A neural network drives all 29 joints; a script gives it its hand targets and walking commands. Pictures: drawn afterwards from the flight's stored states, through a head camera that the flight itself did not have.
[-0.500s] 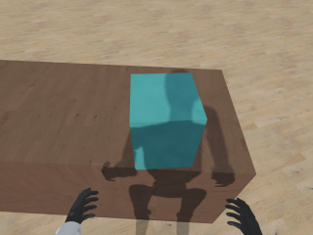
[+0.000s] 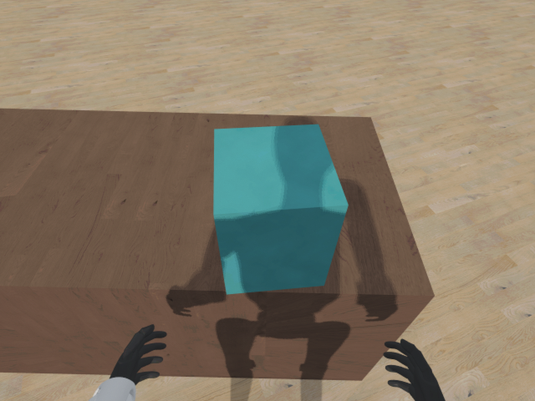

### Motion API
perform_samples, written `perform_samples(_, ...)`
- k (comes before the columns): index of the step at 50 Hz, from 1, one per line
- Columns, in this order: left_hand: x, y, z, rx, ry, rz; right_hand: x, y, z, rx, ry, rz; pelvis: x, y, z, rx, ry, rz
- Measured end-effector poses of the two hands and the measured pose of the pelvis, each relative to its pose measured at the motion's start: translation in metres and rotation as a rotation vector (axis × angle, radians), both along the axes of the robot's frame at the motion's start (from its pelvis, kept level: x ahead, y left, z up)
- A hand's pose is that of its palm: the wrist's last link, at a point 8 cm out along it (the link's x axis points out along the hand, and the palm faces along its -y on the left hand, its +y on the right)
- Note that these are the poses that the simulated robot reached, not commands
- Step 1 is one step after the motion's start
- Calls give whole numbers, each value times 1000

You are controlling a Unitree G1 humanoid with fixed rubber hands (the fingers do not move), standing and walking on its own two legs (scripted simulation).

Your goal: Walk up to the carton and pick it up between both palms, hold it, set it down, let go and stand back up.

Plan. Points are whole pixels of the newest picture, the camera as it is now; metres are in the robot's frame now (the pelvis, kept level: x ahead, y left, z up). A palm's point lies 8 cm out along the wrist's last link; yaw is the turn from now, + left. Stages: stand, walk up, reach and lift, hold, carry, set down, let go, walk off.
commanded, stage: let go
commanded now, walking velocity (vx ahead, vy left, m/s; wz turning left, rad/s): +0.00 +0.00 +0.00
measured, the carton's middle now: (271, 210) +0.45 +0.02 -0.01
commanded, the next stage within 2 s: stand in 0.24 s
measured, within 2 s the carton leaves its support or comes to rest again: neither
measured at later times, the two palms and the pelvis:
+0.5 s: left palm out of the picture +0.11 +0.28 -0.09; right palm out of the picture +0.11 -0.30 -0.08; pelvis -0.01 -0.01 -0.01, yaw +1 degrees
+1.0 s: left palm out of the picture +0.07 +0.32 -0.10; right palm out of the picture +0.07 -0.28 -0.10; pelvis -0.03 +0.02 +0.00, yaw +1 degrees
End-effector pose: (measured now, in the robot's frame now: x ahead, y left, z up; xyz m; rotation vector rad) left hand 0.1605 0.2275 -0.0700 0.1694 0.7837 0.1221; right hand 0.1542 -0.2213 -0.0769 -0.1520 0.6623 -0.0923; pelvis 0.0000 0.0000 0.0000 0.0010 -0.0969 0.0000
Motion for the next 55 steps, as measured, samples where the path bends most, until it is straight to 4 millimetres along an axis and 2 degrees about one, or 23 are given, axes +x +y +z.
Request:
perform_samples(6, 2, -3, 1, 5, 10, -7, 0, -5, -2, -4, 5, 7, -2, -1, 0, 0, -6, -1)
perform_samples(16, -12, -9, -6, -6, 20, 5, -4, -16, 0, -41, 21, 30, -9, -7, -1, 0, -6, 5)
perform_samples(18, -15, -1, -7, 21, 5, 7, -11, -28, -5, -94, 88, 37, -11, -8, -3, -4, 9, 10)
perform_samples(24, -42, 44, -14, 119, 50, 38, -40, -71, -8, -204, 233, -10, -13, -11, -5, -9, 32, 13)
perform_samples(29, -59, 63, -20, 153, 111, 36, -54, -88, -8, -237, 285, -34, -14, -8, -6, -14, 38, 13)
perform_samples(33, -64, 66, -23, 154, 134, 22, -57, -84, -10, -227, 296, -40, -14, -3, -6, -15, 38, 14)
perform_samples(42, -68, 74, -25, 152, 153, 8, -62, -63, -19, -196, 315, -24, -19, 7, -5, -16, 28, 17)
perform_samples(55, -107, 95, -37, 157, 275, 35, -89, -59, -24, -213, 404, -36, -31, 20, -3, -16, 26, 20)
